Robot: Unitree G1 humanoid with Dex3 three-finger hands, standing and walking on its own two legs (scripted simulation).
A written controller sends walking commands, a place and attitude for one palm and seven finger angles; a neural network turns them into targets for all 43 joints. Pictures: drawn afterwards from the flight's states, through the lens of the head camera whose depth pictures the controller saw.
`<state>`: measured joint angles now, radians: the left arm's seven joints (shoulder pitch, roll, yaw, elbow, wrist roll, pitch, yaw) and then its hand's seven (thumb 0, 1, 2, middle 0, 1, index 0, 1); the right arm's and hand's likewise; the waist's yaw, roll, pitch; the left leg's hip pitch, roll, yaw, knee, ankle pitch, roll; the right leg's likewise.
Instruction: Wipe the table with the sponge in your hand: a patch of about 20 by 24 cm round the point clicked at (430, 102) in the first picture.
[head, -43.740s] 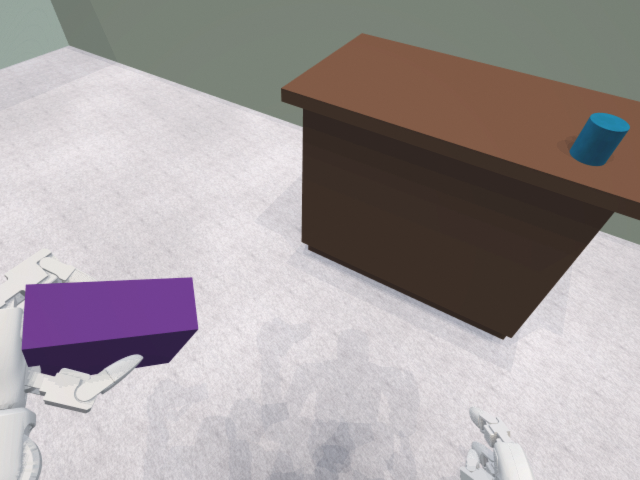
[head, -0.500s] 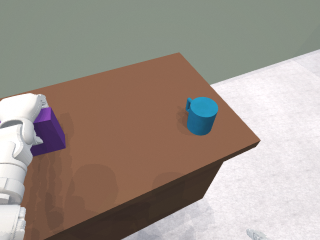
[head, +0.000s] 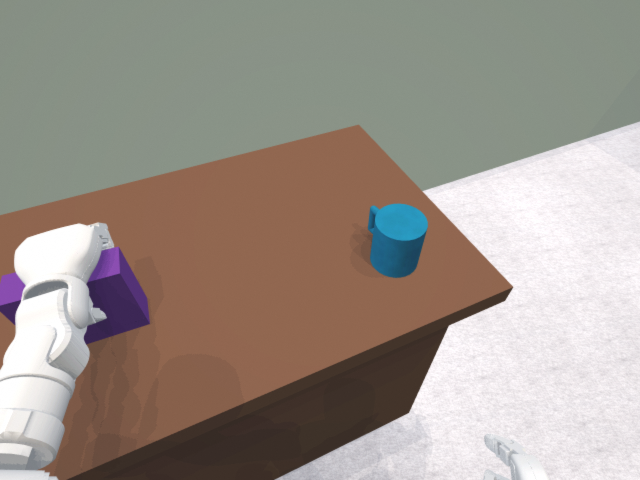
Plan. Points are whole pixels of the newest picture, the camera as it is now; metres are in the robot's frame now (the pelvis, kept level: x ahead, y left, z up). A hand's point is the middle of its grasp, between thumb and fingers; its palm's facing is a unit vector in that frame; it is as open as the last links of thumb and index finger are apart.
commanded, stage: wipe back along the first lane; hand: left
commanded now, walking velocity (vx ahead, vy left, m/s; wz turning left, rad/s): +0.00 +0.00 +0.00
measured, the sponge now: (89, 310) +0.31 +0.36 +0.01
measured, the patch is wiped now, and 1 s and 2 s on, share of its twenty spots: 1.00 1.00 1.00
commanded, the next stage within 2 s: lift the sponge slowly off the table in 0.98 s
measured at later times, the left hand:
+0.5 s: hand (84, 309) +0.28 +0.33 +0.07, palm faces -0.01 -0.06 -1.00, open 9.6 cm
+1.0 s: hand (77, 348) +0.23 +0.31 +0.07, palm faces +0.02 -0.07 -1.00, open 9.5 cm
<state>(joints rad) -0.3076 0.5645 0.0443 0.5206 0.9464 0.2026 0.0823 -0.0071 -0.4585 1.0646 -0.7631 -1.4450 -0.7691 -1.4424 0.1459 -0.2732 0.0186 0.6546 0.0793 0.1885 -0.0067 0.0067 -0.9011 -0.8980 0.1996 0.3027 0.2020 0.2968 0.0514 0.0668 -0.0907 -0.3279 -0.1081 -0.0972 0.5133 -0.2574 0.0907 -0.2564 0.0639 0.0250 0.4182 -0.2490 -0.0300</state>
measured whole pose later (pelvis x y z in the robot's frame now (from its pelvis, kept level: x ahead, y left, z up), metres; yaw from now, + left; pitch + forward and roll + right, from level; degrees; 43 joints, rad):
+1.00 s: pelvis +0.00 -0.02 +0.00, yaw -1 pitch +1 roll -2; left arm 0.16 0.53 0.06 0.02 0.88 0.31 0.08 0.00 -0.46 1.06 -0.76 -1.45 -0.77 -1.44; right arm 0.09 -0.26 0.03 0.64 0.07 0.13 -0.02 0.01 -0.90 -0.90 0.20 0.30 0.20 0.30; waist 0.09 0.09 -0.07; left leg -0.24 -0.09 -0.08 0.52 -0.28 0.07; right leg -0.18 0.09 0.04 0.44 -0.26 -0.04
